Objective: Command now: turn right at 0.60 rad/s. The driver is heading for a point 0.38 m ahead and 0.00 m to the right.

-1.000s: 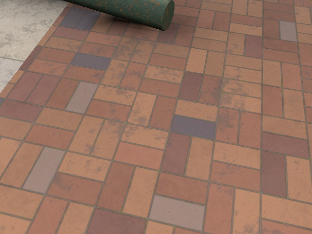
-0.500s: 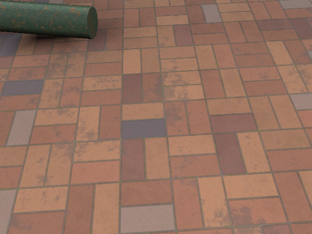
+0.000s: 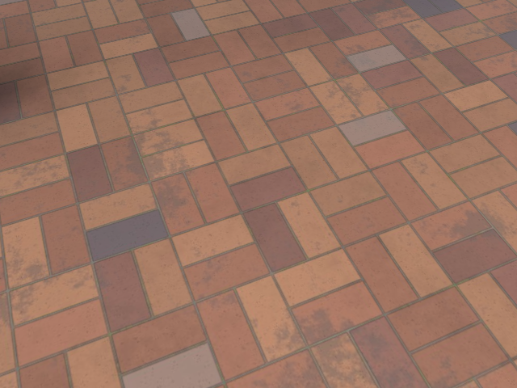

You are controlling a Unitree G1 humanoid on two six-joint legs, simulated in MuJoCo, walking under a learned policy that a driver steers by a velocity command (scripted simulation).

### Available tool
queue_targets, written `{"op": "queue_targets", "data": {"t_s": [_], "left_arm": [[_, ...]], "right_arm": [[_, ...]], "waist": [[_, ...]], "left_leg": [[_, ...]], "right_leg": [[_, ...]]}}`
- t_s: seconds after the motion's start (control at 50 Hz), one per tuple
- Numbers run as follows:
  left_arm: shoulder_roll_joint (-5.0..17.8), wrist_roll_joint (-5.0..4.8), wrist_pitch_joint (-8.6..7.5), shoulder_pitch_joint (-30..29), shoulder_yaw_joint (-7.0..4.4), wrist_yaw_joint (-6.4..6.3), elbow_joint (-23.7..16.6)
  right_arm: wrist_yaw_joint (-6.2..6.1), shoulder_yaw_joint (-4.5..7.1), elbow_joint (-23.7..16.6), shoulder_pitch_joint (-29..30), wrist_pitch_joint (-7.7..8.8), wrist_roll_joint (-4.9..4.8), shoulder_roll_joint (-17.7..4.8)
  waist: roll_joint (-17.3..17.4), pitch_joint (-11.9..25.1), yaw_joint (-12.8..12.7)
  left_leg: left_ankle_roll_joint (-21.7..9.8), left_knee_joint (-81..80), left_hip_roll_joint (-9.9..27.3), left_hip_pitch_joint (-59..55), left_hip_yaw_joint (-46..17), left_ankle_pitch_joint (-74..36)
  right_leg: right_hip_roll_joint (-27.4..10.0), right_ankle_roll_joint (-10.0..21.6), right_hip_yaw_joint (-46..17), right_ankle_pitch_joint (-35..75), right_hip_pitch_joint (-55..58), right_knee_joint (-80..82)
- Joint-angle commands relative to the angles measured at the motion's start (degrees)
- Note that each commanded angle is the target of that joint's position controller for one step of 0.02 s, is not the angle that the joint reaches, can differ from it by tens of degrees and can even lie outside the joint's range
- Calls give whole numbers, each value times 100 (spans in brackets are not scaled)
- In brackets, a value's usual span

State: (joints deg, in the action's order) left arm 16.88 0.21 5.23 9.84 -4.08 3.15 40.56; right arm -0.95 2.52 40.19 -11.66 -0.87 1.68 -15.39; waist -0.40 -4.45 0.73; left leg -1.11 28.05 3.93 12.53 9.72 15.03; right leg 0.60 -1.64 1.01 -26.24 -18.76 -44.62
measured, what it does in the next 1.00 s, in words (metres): steps on the spot: right foot, then left foot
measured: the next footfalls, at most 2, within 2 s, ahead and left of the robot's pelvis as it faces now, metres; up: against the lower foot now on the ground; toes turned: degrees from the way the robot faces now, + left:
right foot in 0.06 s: +0.02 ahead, -0.11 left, +0.00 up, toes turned -7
left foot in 0.56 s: +0.07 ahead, +0.08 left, +0.00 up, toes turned -15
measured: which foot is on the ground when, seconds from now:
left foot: down 0.00-0.06, up 0.08-0.54, down 0.56-1.00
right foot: up 0.00-0.04, down 0.06-1.00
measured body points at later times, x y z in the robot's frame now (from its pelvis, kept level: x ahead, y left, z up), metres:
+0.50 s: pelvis +0.00 -0.02 +0.00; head +0.02 -0.03 +0.45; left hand +0.16 +0.22 -0.11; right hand +0.05 -0.32 -0.11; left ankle +0.03 +0.10 -0.71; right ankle -0.02 -0.10 -0.74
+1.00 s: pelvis +0.01 +0.00 +0.01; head +0.02 +0.00 +0.46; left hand +0.14 +0.24 -0.14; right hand +0.04 -0.27 -0.12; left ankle +0.03 +0.09 -0.74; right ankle -0.02 -0.11 -0.74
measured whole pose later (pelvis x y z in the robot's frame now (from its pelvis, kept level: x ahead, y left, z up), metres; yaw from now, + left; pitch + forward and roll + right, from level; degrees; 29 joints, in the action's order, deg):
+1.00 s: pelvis +0.01 +0.00 +0.01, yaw -15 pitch -2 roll -1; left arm 14.8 0.6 1.0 12.2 -0.4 -1.4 57.2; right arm -1.0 -0.1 51.1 -11.2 -0.3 0.6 -14.3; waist 0.2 -2.2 -0.1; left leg -2.5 22.6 -2.0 8.1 0.3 12.8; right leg 3.8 0.8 -6.5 -11.8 -7.4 -21.2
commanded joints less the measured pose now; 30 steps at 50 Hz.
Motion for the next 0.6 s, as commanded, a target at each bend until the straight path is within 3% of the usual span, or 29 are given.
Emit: {"op": "queue_targets", "data": {"t_s": [0.02, 0.04, 0.06, 0.08, 0.1, 0.12, 0.14, 0.16, 0.18, 0.2, 0.26, 0.42, 0.5, 0.54, 0.56, 0.58, 0.6], "left_arm": [[391, -12, -139, 26, -74, -19, -467], [392, 45, -195, 220, -71, -60, -406], [648, 140, -278, 402, -126, -131, -356], [1501, 123, -362, 430, -285, -190, -528], [1653, 51, -366, 949, -397, -179, -417], [1350, 31, -358, 823, -307, -196, -359], [1065, 7, -335, 413, -217, -226, -398], [928, 7, -314, 45, -169, -264, -468], [839, -17, -316, -48, -140, -305, -498], [813, -21, -325, 16, -120, -304, -479], [893, -10, -376, 251, -145, -286, -392], [819, 120, -391, 477, -62, -316, -196], [766, 136, -380, 292, -2, -329, -90], [631, 47, -376, 79, 79, -370, -36], [412, 38, -414, 184, 158, -383, -20], [117, 15, -445, 487, 242, -372, -4], [409, 24, -378, 490, 158, -397, 96]], "right_arm": [[44, 325, -231, -61, 16, -52, -1109], [50, 328, -204, -32, -8, -106, -1094], [67, 311, -150, -246, -31, -95, -975], [111, 156, -495, -288, -85, -18, -402], [4, 172, -643, 314, -197, 0, -630], [-5, 190, -591, 315, -248, -68, -677], [14, 201, -491, 230, -224, -126, -707], [26, 234, -416, 151, -178, -100, -787], [45, 261, -325, 10, -164, -16, -861], [67, 264, -264, -85, -167, 10, -860], [86, 228, -240, -68, -217, -49, -728], [32, 147, -202, 192, -234, -87, -579], [-26, 103, -118, 47, -187, -160, -527], [-69, 41, 40, -313, -109, -131, -365], [-113, 28, 45, -318, -25, -46, -479], [-139, 30, -55, -150, 60, 41, -830], [-75, 59, -6, 99, 52, -40, -977]], "waist": [[1089, 729, -20], [868, 756, -186], [142, 791, -258], [-1673, 737, -94], [-1162, 725, -607], [-807, 531, -411], [-660, 301, -215], [-677, 278, -60], [-784, 380, -36], [-720, 564, -25], [-514, 696, -82], [-625, 543, -278], [-619, 546, -170], [-419, 568, 136], [-73, 670, 70], [822, 797, -168], [1095, 543, -230]], "left_leg": [[-791, -206, 1308, -597, -786, -2521], [-525, 174, 1224, -283, -570, -2110], [-139, 973, 982, 388, -247, -1173], [377, 2468, 78, 2075, 171, 1890], [366, 3218, -254, 2201, -789, 2301], [342, 3568, -143, 2270, -1035, 1929], [307, 3494, -77, 2221, -1138, 1378], [295, 3317, -55, 2182, -1155, 984], [327, 3392, -116, 2081, -1082, 761], [354, 3469, -176, 1986, -1082, 658], [404, 3221, -238, 2020, -1099, 563], [239, 1859, -350, 1317, -1070, 797], [75, 902, -497, 444, -1006, 815], [-30, -668, -467, -536, -1004, -223], [-89, -1138, 54, -1091, -1563, -681], [-361, -1473, 1106, -1317, -2742, -1115], [-948, -1273, 1464, -313, -2917, -1840]], "right_leg": [[161, 205, 393, 376, 335, 1093], [216, 295, 371, 1057, 833, 1899], [-127, 411, -417, 1504, 1485, 2607], [-1984, 998, -3006, 3067, 2065, 2884], [-2279, 1773, -3095, 4291, 1557, 2608], [-1963, 1832, -2589, 4263, 1499, 2539], [-1558, 1636, -2149, 3811, 1260, 2621], [-1189, 1399, -1904, 3465, 1264, 2660], [-1019, 1362, -1773, 3801, 1306, 2615], [-955, 1360, -1724, 4058, 1386, 2565], [-952, 1390, -1824, 3897, 1553, 2557], [-1003, 1472, -2148, 3120, 1196, 2565], [-969, 1362, -2311, 3402, 854, 2371], [-768, 1046, -2253, 3165, 488, 2133], [-566, 731, -2179, 2484, 156, 2008], [-25, 484, -1579, 1344, -137, 1468], [419, 416, -935, 267, 342, 1423]]}}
